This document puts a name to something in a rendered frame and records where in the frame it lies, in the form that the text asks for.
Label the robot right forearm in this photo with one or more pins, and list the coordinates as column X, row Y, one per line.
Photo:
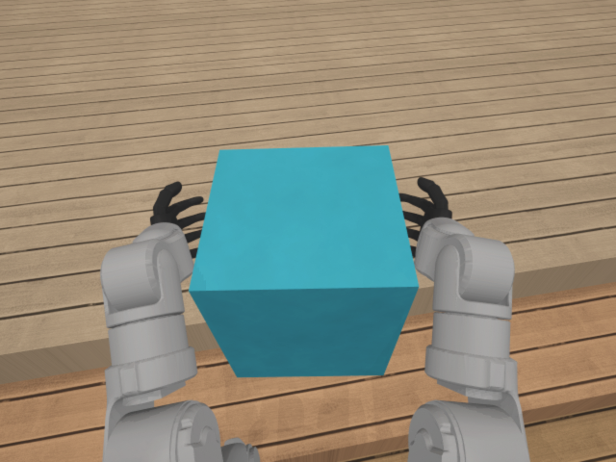
column 470, row 347

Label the robot right upper arm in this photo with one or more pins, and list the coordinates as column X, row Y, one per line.
column 451, row 431

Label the robot left forearm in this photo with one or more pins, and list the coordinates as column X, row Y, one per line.
column 143, row 303

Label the robot left upper arm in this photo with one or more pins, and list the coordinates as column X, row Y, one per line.
column 185, row 431

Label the robot right hand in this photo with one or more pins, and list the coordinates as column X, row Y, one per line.
column 440, row 208

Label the carton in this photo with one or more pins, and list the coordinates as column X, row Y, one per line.
column 304, row 266

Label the left robot thigh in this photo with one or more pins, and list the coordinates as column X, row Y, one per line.
column 239, row 452

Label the robot left hand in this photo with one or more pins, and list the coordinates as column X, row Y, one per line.
column 164, row 213

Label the left robot shin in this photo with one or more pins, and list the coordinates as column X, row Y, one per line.
column 233, row 441

